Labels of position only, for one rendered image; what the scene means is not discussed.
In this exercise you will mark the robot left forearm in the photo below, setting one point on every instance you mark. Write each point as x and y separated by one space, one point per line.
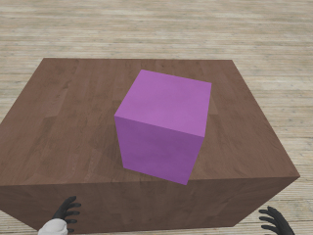
54 226

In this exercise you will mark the carton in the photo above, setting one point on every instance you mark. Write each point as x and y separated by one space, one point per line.
160 124

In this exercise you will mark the pedestal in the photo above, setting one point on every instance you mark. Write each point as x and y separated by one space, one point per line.
59 140

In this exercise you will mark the right robot hand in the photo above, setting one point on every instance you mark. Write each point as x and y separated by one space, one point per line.
282 226

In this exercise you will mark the left robot hand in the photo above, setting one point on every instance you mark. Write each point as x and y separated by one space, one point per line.
62 212

